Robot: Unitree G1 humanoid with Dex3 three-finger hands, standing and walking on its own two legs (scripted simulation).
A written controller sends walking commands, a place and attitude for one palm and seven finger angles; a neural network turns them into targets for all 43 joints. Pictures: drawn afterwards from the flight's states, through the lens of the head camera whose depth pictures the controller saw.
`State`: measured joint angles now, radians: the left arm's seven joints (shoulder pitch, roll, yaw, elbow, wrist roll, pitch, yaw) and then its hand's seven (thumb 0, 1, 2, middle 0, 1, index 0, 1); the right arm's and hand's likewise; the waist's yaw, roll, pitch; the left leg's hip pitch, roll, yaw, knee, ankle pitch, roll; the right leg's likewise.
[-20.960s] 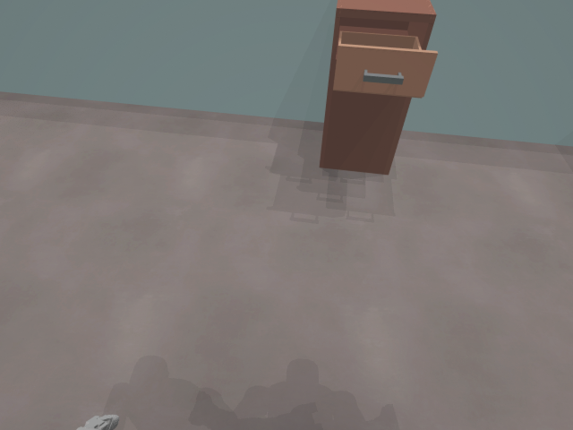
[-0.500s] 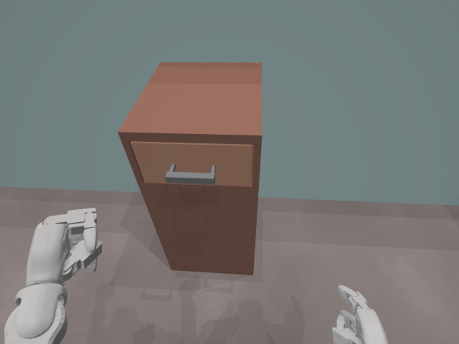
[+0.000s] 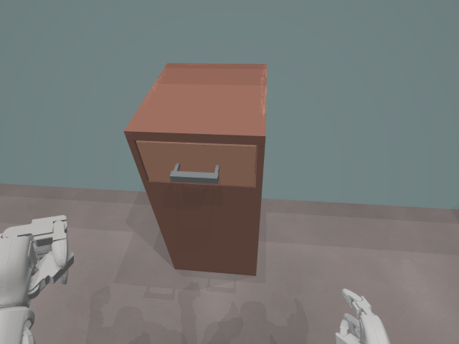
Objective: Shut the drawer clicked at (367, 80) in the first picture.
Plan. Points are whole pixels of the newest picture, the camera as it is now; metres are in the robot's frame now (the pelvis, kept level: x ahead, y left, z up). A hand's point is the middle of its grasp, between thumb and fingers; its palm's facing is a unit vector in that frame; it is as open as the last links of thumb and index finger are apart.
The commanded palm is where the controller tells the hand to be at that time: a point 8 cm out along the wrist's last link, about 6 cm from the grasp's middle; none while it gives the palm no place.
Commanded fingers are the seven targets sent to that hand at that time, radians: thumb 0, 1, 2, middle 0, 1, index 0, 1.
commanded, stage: step back with the hand held close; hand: left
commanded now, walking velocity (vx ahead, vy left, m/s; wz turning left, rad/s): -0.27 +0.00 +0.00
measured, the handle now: (195, 172) +0.58 +0.18 -0.08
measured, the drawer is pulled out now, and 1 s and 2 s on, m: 0.00 0.00 0.00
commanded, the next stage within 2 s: stop stepping back and stand still in 1.18 s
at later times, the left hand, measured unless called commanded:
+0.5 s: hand (34, 272) +0.15 +0.26 +0.16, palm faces +0.31 -0.79 -0.53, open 3.2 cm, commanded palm +0.09 +0.30 +0.17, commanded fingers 0.00 0.90 0.90 -1.40 -1.60 -1.40 -1.60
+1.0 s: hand out of the picture +0.07 +0.28 +0.16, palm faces +0.38 -0.75 -0.53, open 3.2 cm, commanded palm +0.01 +0.31 +0.17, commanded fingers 0.00 0.90 0.90 -1.40 -1.60 -1.40 -1.60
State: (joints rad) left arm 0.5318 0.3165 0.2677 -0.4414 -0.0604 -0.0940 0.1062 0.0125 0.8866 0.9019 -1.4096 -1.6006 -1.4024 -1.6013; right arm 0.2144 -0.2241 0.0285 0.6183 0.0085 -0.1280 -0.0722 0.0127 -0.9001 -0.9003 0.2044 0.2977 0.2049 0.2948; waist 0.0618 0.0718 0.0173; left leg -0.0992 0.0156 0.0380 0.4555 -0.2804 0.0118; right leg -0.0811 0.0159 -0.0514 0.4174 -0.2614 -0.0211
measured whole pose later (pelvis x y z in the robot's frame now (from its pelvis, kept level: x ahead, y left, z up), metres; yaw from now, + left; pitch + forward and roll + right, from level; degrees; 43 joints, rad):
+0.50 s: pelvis -0.04 +0.03 +0.00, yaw -1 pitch +0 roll +0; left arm 0.65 0.42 0.39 -0.59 -0.04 -0.19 0.12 0.01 0.88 0.90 -1.41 -1.60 -1.40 -1.60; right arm 0.19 -0.22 -0.01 0.54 0.00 -0.03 -0.07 0.01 -0.90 -0.90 0.20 0.30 0.20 0.29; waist 0.01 0.00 0.04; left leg -0.28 -0.02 0.08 0.50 -0.23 0.06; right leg -0.29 -0.03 -0.01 0.51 -0.22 0.02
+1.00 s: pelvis -0.12 +0.02 -0.01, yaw +1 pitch +6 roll -2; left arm 0.66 0.44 0.48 -0.62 -0.02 -0.28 0.15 0.01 0.88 0.90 -1.41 -1.60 -1.40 -1.60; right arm 0.25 -0.19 0.00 0.59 -0.02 -0.11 -0.07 0.01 -0.90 -0.90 0.21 0.30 0.21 0.29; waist -0.01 -0.01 -0.04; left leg -0.53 0.00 0.03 0.51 -0.09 0.05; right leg -0.16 0.07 0.02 0.55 -0.38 0.00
